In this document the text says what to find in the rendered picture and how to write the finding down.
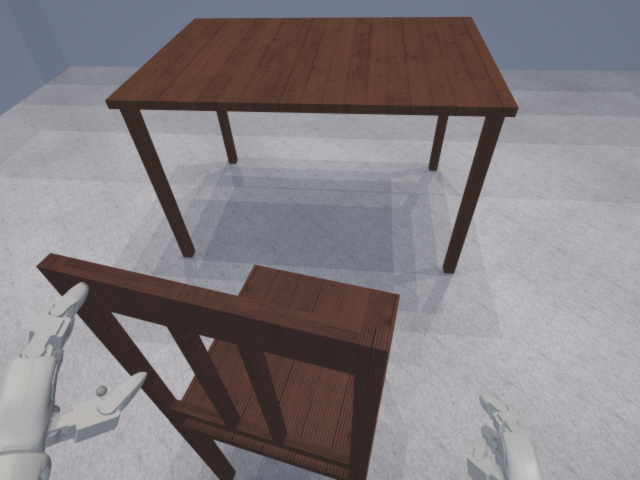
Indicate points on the chair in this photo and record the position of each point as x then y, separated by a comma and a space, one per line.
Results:
295, 372

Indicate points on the right robot hand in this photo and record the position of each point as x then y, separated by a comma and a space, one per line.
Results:
515, 454

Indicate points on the left robot forearm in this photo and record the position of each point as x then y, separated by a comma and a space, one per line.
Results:
25, 465

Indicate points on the left robot hand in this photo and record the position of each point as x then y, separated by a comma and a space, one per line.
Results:
28, 385

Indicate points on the table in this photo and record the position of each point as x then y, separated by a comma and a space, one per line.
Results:
437, 66

